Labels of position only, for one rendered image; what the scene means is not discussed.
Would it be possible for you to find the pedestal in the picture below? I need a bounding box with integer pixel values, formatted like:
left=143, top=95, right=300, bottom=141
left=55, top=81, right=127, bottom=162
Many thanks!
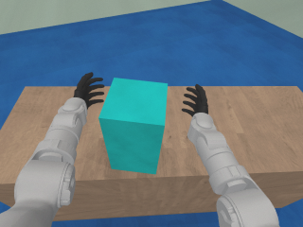
left=0, top=86, right=303, bottom=221

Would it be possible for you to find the robot right hand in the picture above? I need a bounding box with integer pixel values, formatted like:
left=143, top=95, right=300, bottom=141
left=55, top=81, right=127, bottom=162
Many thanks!
left=182, top=84, right=208, bottom=117

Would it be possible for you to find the right robot upper arm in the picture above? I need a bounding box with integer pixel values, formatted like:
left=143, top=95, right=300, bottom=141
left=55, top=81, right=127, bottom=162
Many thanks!
left=216, top=188, right=280, bottom=227

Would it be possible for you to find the carton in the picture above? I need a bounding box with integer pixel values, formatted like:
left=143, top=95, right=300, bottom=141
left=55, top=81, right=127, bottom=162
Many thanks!
left=98, top=78, right=168, bottom=175

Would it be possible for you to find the left robot upper arm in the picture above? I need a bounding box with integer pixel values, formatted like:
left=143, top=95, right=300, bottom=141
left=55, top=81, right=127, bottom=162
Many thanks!
left=0, top=160, right=76, bottom=227

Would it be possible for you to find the right robot forearm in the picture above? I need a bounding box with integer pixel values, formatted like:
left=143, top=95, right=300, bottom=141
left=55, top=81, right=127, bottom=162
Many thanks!
left=187, top=113, right=279, bottom=223

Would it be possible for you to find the left robot forearm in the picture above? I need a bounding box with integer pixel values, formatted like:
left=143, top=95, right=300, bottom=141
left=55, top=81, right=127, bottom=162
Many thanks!
left=14, top=97, right=88, bottom=202

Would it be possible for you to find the robot left hand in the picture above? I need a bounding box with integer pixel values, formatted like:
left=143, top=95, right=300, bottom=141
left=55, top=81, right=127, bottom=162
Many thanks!
left=73, top=72, right=105, bottom=110

